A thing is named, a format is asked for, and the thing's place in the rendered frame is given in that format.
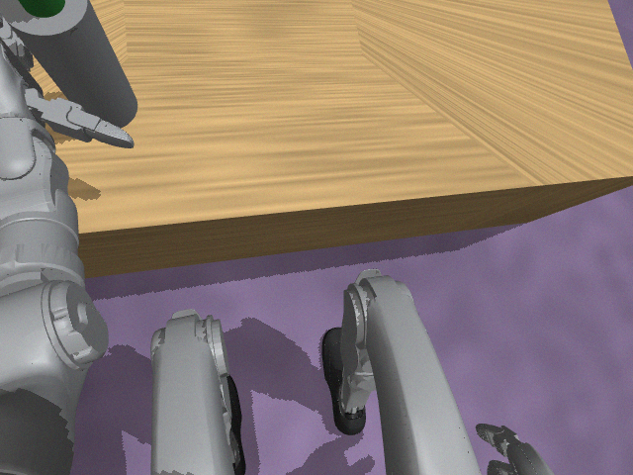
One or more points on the bottle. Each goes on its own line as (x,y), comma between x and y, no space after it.
(67,39)

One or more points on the right robot hand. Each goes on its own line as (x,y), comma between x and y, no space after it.
(523,458)

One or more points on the left robot arm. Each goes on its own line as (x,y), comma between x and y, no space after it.
(50,330)

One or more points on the left robot foot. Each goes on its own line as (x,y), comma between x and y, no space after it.
(239,465)

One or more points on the left robot hand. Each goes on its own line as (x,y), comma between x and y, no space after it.
(22,96)

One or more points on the right robot foot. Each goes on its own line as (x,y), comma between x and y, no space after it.
(349,424)

